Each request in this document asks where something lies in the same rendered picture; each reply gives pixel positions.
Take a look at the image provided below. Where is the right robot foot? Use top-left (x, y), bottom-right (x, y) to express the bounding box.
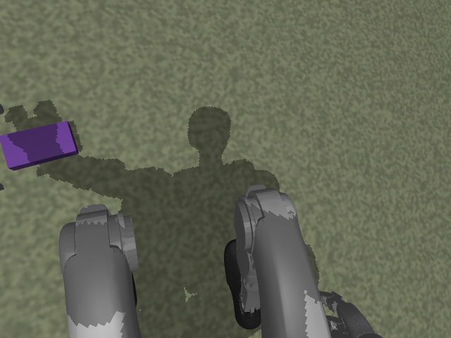
top-left (224, 239), bottom-right (261, 330)

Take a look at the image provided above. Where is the small box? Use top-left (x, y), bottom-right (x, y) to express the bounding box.
top-left (0, 121), bottom-right (79, 170)

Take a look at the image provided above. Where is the right robot hand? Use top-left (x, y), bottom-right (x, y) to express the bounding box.
top-left (319, 291), bottom-right (375, 338)

